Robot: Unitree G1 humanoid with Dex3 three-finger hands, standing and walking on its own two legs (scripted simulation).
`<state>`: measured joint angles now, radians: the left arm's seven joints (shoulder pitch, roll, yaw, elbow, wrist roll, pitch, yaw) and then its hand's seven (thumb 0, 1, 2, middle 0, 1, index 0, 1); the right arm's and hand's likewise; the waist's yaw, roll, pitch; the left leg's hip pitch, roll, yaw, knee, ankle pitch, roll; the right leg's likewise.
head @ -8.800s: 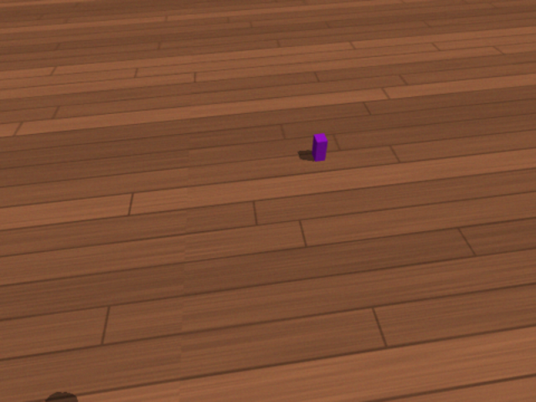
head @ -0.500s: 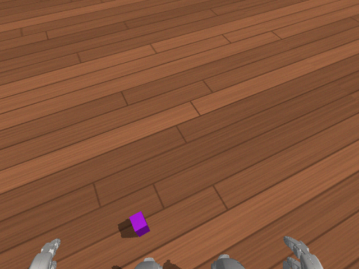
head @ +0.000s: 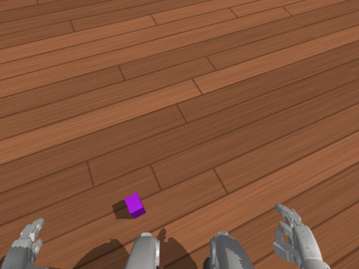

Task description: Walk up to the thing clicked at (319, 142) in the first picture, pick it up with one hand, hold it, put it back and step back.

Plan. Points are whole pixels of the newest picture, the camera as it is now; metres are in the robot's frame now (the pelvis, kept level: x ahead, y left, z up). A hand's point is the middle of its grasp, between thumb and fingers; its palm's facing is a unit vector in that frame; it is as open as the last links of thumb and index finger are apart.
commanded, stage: go down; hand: left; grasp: from the side
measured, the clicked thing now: (135, 206) +0.37 +0.19 -0.59
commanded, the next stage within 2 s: approach in 1.96 s
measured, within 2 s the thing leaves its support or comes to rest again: neither
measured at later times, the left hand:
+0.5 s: hand (53, 221) +0.25 +0.36 -0.20, palm faces +0.15 -0.97 -0.21, open 17.2 cm
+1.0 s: hand (50, 215) +0.28 +0.39 -0.25, palm faces +0.15 -0.98 -0.15, open 17.0 cm
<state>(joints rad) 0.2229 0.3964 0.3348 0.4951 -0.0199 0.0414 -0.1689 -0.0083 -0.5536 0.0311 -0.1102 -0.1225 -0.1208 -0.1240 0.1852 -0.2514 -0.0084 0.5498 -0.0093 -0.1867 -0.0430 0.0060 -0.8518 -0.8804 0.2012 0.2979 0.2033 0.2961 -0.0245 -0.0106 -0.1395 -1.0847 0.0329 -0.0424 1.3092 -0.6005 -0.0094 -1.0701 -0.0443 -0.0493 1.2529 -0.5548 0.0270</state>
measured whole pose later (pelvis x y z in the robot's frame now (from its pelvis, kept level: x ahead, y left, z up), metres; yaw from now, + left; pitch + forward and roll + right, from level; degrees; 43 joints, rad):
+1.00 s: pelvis -0.07 +0.00 -0.23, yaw -3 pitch +32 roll -6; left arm -0.40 0.78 0.77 0.99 -0.19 -0.40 -0.67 -0.01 -0.47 0.13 -0.06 -0.14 -0.07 -0.14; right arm 0.08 -0.35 0.07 0.69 -0.03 -0.19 -0.03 0.00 -0.88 -0.89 0.20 0.30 0.20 0.30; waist -0.05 -0.03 -0.12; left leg -1.99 0.01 -0.11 2.13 -0.71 -0.02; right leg -1.96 -0.05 -0.06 2.04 -0.65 0.02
